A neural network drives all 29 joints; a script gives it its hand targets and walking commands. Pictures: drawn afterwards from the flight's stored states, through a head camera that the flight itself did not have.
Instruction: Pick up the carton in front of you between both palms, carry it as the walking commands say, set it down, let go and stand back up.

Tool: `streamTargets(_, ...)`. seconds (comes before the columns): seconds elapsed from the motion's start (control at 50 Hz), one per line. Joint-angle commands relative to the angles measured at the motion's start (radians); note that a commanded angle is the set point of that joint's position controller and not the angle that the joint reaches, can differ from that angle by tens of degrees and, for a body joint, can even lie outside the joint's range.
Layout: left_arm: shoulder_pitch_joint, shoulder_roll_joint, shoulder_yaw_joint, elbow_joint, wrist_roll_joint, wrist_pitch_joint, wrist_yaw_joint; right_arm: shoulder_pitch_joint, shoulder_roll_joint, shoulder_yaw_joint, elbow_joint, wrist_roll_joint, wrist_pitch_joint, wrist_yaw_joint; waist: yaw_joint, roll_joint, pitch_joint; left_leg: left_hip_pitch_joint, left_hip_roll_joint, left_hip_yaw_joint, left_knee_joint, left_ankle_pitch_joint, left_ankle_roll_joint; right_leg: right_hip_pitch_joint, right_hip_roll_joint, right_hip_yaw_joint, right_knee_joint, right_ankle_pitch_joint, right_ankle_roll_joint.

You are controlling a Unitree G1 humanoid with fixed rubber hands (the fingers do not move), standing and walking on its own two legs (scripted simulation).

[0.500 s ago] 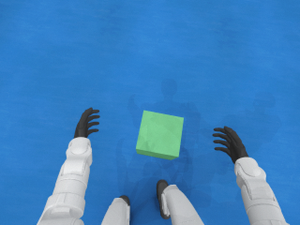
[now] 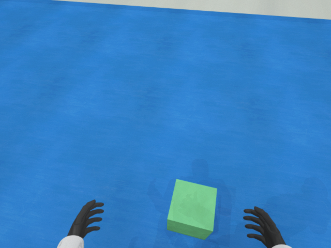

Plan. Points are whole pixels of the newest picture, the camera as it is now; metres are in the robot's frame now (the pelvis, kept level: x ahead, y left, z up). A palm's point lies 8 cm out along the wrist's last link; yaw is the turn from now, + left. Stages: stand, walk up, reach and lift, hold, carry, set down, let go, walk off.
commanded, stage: let go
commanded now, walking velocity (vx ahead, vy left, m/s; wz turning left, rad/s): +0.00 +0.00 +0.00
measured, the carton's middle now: (190, 210) +0.38 -0.11 -0.65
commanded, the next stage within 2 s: stand in 0.46 s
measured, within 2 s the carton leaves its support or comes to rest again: neither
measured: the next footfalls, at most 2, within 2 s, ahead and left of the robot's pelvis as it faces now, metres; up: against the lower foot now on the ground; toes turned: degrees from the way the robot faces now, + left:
none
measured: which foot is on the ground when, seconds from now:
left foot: down 0.00-1.00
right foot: down 0.00-1.00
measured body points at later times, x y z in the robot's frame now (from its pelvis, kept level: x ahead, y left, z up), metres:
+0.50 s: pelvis -0.01 -0.01 +0.00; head -0.01 -0.02 +0.45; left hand +0.16 +0.22 -0.08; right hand +0.16 -0.26 -0.08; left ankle -0.06 +0.11 -0.74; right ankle +0.01 -0.13 -0.74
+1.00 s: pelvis +0.04 -0.03 -0.02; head +0.05 -0.05 +0.43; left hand +0.15 +0.21 -0.14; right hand +0.09 -0.31 -0.14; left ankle -0.06 +0.11 -0.74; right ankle +0.01 -0.13 -0.74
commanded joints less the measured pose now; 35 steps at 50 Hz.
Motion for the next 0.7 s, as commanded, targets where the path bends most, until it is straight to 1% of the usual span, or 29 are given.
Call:
streamTargets(0.0,-0.009,0.073,-0.004,-0.120,-0.019,0.002,-0.017,0.012,-0.104,-0.048,-0.073,-0.017,0.000,-0.005,-0.004,0.024,-0.097,-0.065,0.014,0.001,-0.117,0.357,-0.046,0.267,0.049,-0.045,-0.002,0.285,-0.003)
streamTargets(0.12,-0.003,0.086,-0.013,-0.151,-0.029,0.038,-0.034,-0.012,-0.111,-0.059,-0.076,-0.033,0.033,-0.002,-0.002,0.015,-0.027,-0.081,0.023,-0.002,-0.141,0.311,-0.044,0.314,0.054,-0.058,-0.006,0.219,-0.006)
streamTargets(0.14,0.052,0.082,-0.019,-0.093,-0.042,0.011,-0.011,-0.054,-0.150,-0.061,-0.121,-0.041,0.085,-0.027,0.003,0.002,-0.084,-0.003,0.030,-0.009,-0.090,0.423,-0.053,0.264,0.075,-0.061,0.027,0.180,-0.001)
streamTargets(0.16,0.038,0.085,-0.019,-0.109,-0.044,0.008,-0.001,-0.025,-0.140,-0.056,-0.110,-0.041,0.097,-0.037,-0.001,0.025,-0.074,-0.009,0.029,-0.014,-0.072,0.454,-0.062,0.239,0.072,-0.061,0.028,0.163,-0.004)
streamTargets(0.18,0.032,0.089,-0.022,-0.112,-0.047,0.008,0.004,-0.026,-0.137,-0.055,-0.110,-0.041,0.104,-0.042,-0.003,0.027,-0.067,-0.010,0.029,-0.016,-0.066,0.453,-0.064,0.222,0.072,-0.060,0.031,0.157,-0.004)
streamTargets(0.22,0.019,0.094,-0.020,-0.117,-0.047,0.011,0.007,-0.032,-0.129,-0.047,-0.109,-0.036,0.115,-0.048,-0.002,0.037,-0.053,-0.022,0.025,-0.014,-0.066,0.437,-0.061,0.213,0.071,-0.058,0.034,0.152,-0.006)
streamTargets(0.28,0.015,0.102,-0.016,-0.109,-0.041,0.023,0.008,-0.041,-0.123,-0.036,-0.114,-0.032,0.129,-0.053,0.008,0.041,-0.032,-0.039,0.018,-0.001,-0.068,0.403,-0.055,0.224,0.067,-0.053,0.032,0.153,-0.006)
streamTargets(0.36,0.019,0.105,-0.006,-0.093,-0.029,0.041,0.004,-0.047,-0.121,-0.029,-0.127,-0.027,0.148,-0.058,0.018,0.027,-0.019,-0.063,0.008,0.015,-0.078,0.333,-0.045,0.259,0.062,-0.043,0.026,0.160,-0.004)
streamTargets(0.44,0.009,0.106,0.003,-0.090,-0.022,0.052,-0.005,-0.050,-0.115,-0.027,-0.137,-0.024,0.164,-0.061,0.019,0.007,-0.020,-0.078,-0.002,0.026,-0.086,0.258,-0.034,0.285,0.056,-0.031,0.021,0.161,-0.002)
streamTargets(0.46,0.187,0.172,0.026,0.078,0.025,-0.005,0.032,0.033,-0.171,-0.033,0.015,-0.070,0.023,-0.087,0.047,0.099,-0.011,-0.048,0.070,0.028,-0.066,-0.260,-0.043,-0.003,-0.075,0.067,-0.060,-0.163,0.026)
streamTargets(0.48,0.153,0.228,0.034,0.078,0.029,-0.027,0.048,0.078,-0.155,-0.032,0.029,-0.091,-0.027,-0.102,0.011,0.050,0.061,-0.067,0.082,-0.026,-0.078,-0.331,-0.033,-0.074,-0.067,0.080,-0.077,-0.282,0.031)
streamTargets(0.5,0.118,0.203,0.030,0.083,0.027,-0.047,0.046,0.071,-0.157,-0.026,0.047,-0.098,-0.059,-0.105,0.012,0.035,0.075,-0.088,0.095,-0.047,-0.072,-0.324,-0.021,-0.129,-0.056,0.080,-0.069,-0.269,0.026)
streamTargets(0.52,0.110,0.179,0.023,0.097,0.023,-0.066,0.040,0.057,-0.160,-0.025,0.056,-0.091,-0.082,-0.108,0.008,0.016,0.052,-0.081,0.104,-0.057,-0.061,-0.281,-0.009,-0.134,-0.047,0.081,-0.056,-0.214,0.018)
streamTargets(0.56,0.091,0.144,0.011,0.123,0.013,-0.094,0.023,0.049,-0.163,-0.020,0.080,-0.071,-0.111,-0.108,0.007,-0.032,-0.059,-0.045,0.112,-0.067,-0.036,-0.167,-0.001,-0.092,-0.038,0.098,-0.021,-0.108,-0.003)
streamTargets(0.6,0.090,0.139,0.008,0.141,0.014,-0.108,0.014,0.051,-0.166,-0.017,0.101,-0.064,-0.128,-0.105,0.010,-0.030,-0.103,-0.046,0.114,-0.063,-0.012,-0.101,-0.007,-0.062,-0.048,0.126,0.001,-0.027,-0.018)
streamTargets(0.62,0.101,0.140,0.006,0.156,0.012,-0.110,0.014,0.057,-0.164,-0.015,0.112,-0.063,-0.131,-0.106,0.007,-0.034,-0.112,-0.037,0.108,-0.051,0.003,-0.058,-0.014,-0.057,-0.050,0.138,0.016,0.034,-0.024)
streamTargets(0.68,0.149,0.153,0.006,0.197,0.007,-0.109,0.022,0.105,-0.173,-0.010,0.151,-0.053,-0.130,-0.113,0.000,-0.045,-0.142,-0.022,0.100,-0.028,0.038,0.057,-0.027,-0.033,-0.049,0.141,0.074,0.235,-0.040)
